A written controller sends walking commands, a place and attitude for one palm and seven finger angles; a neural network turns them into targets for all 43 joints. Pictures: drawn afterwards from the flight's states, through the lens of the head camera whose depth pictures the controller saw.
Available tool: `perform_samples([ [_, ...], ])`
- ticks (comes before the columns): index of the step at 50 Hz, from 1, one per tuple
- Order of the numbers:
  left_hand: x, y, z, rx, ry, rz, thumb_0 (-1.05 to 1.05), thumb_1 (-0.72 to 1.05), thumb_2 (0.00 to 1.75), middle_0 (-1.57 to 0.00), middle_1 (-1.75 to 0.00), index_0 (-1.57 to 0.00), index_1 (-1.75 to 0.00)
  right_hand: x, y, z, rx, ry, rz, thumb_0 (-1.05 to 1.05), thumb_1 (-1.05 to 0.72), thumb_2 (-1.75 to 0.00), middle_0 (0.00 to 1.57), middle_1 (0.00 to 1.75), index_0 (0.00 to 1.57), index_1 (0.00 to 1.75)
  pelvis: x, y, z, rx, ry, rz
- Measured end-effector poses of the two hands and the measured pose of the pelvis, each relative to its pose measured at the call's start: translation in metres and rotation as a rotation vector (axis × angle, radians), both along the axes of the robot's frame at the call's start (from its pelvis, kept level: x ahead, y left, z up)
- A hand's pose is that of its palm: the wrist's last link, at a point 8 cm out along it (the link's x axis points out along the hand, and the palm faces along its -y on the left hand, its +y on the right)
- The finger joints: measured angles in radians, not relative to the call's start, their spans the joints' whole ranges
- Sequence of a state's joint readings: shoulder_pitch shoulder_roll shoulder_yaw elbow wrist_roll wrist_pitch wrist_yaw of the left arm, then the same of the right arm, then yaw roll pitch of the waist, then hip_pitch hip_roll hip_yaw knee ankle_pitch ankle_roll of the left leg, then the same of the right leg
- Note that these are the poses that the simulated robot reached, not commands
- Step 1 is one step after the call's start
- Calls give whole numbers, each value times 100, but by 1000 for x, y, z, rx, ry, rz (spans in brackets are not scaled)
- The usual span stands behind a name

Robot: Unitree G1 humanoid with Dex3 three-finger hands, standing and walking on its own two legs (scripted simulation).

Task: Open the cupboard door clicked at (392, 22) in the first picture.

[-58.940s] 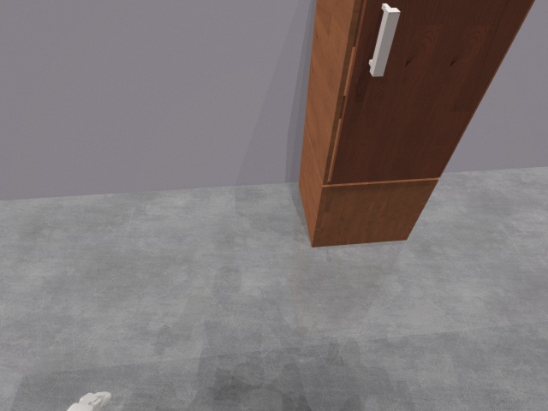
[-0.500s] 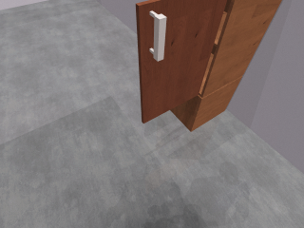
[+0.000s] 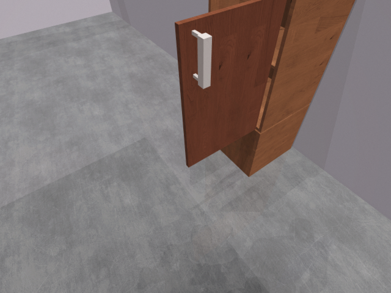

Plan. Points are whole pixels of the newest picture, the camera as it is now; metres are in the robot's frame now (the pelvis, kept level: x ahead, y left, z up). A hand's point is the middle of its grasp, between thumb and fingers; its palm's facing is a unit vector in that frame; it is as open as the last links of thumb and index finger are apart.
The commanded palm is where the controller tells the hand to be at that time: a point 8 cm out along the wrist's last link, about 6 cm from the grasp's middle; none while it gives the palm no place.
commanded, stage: let the arm hang, fingers relaxed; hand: left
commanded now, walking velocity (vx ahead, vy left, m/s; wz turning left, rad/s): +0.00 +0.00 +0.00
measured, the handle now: (199, 59) +0.66 +0.02 +0.15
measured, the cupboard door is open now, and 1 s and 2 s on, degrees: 89 89 89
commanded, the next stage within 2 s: look to check the result in 0.18 s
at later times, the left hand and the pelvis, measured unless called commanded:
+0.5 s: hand out of the picture +0.09 +0.24 -0.15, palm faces -0.02 -0.94 -0.34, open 7.4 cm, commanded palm none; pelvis +0.02 +0.00 +0.00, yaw +0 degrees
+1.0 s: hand out of the picture +0.12 +0.23 -0.15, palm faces -0.03 -0.94 -0.34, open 7.4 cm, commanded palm none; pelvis +0.04 +0.00 +0.00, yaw +0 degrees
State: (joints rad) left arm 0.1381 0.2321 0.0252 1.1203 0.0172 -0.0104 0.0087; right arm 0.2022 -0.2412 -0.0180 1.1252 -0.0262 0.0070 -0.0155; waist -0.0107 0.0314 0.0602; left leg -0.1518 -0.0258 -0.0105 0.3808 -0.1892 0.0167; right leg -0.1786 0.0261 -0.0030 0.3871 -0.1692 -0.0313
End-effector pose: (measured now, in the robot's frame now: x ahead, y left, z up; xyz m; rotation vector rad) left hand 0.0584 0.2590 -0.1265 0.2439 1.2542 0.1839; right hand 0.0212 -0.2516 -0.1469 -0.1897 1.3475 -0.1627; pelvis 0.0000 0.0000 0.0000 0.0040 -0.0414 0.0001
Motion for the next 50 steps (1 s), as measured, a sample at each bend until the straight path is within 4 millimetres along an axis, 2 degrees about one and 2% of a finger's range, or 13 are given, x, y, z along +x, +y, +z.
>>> perform_samples([
  [7, 15, 9, 4, 14, -21, -17, 1, 91, 90, -20, -30, -20, -30, 17, -12, 6, -33, -27, 11, 0, -91, -90, 20, 30, 20, 30, 3, 2, 1, 0, 3, 0],
  [16, 22, 23, 8, 44, -13, -22, 1, 91, 90, -20, -30, -20, -30, 40, -26, 14, -67, -51, 29, 0, -91, -90, 20, 30, 20, 30, 10, 2, 3, 0, 5, 2],
  [28, 31, 29, 12, 62, -4, -25, 1, 91, 90, -20, -30, -20, -30, 66, -33, 18, -79, -76, 53, 0, -91, -90, 20, 30, 20, 30, 20, 1, 4, 0, 11, 3],
  [38, 44, 26, 13, 60, -14, -31, 1, 91, 90, -20, -30, -20, -30, 77, -34, 18, -76, -79, 57, 0, -91, -90, 20, 30, 20, 30, 28, -1, 4, 0, 15, 3],
  [50, 56, 20, 13, 58, -23, -42, 1, 91, 90, -20, -30, -20, -30, 78, -37, 18, -76, -68, 45, 0, -91, -90, 20, 30, 20, 30, 35, -5, 5, 1, 18, -2],
])
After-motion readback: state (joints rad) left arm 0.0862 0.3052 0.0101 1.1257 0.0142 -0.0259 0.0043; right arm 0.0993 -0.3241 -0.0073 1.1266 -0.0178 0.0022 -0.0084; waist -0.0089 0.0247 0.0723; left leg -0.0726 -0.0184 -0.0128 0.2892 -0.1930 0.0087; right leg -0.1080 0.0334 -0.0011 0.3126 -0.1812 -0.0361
